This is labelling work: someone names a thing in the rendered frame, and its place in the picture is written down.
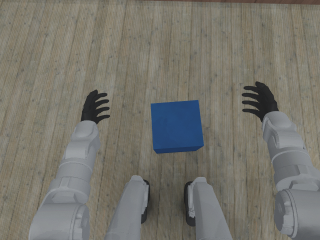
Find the right robot forearm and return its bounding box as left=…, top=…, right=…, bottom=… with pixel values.
left=261, top=111, right=320, bottom=192

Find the left robot thigh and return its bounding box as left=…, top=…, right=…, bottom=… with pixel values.
left=103, top=180, right=149, bottom=240

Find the left robot upper arm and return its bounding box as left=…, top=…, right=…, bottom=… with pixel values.
left=30, top=202, right=90, bottom=240

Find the left robot forearm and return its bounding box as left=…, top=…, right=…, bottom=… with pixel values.
left=28, top=120, right=101, bottom=240

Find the robot thigh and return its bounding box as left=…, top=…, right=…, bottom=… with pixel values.
left=103, top=180, right=149, bottom=240
left=187, top=182, right=233, bottom=240

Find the carton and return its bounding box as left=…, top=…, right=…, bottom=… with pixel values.
left=150, top=100, right=204, bottom=154

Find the right robot upper arm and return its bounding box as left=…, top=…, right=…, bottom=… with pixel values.
left=274, top=188, right=320, bottom=240

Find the right robot thigh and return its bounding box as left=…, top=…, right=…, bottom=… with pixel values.
left=187, top=182, right=233, bottom=240

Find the robot left hand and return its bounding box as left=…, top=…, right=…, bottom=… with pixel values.
left=81, top=89, right=110, bottom=125

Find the robot right hand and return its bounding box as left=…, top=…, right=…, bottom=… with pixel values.
left=242, top=81, right=279, bottom=122

